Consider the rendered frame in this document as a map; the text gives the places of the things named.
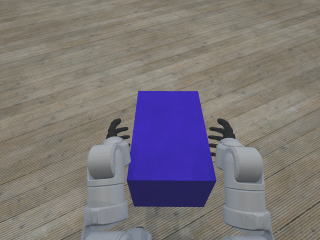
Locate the robot left hand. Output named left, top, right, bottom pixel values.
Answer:
left=106, top=118, right=131, bottom=153

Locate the robot left forearm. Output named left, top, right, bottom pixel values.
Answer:
left=81, top=136, right=131, bottom=240

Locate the carton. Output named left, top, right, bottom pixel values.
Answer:
left=127, top=91, right=217, bottom=207

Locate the robot right hand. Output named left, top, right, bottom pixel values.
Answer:
left=208, top=118, right=236, bottom=157

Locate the left robot thigh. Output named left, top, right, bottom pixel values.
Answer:
left=127, top=228, right=152, bottom=240

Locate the robot right forearm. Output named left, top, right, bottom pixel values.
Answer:
left=215, top=138, right=275, bottom=240

